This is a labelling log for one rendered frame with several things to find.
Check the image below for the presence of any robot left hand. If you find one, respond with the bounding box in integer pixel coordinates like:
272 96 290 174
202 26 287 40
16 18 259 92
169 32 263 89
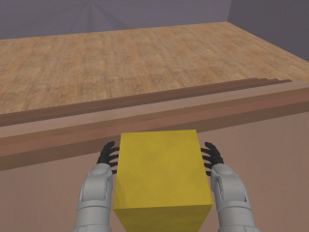
97 141 120 174

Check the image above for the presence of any carton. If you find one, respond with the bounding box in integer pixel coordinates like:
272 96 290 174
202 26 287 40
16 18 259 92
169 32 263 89
112 130 213 232

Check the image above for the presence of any robot right hand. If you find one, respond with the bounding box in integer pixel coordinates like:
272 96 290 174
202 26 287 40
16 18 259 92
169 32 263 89
200 142 224 176

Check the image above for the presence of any robot right forearm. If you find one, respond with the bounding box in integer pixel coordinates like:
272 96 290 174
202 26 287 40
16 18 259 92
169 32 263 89
211 163 261 232

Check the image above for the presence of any robot left forearm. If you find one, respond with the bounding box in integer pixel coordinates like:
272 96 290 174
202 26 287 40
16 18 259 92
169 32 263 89
70 163 113 232

